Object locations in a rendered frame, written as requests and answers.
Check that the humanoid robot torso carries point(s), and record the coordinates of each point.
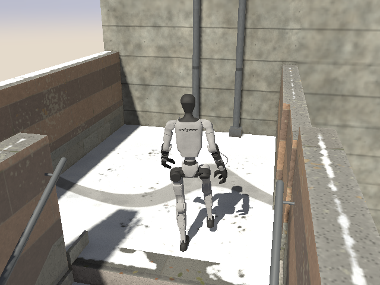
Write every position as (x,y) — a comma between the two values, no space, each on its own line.
(189,144)

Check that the robot left upper arm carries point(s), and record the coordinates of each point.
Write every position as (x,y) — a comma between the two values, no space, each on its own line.
(170,125)

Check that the robot left shin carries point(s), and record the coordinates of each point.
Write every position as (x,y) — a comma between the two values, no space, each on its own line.
(181,221)

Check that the left robot forearm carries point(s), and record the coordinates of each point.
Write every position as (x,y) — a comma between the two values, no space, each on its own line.
(164,154)

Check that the robot right hand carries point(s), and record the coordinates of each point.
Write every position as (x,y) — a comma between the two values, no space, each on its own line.
(223,175)

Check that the robot left hand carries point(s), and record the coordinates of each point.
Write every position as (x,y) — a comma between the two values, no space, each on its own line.
(166,165)

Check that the right robot forearm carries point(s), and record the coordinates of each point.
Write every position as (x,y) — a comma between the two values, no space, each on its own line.
(218,159)

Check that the robot right upper arm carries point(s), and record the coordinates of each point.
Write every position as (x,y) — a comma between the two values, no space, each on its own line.
(206,124)

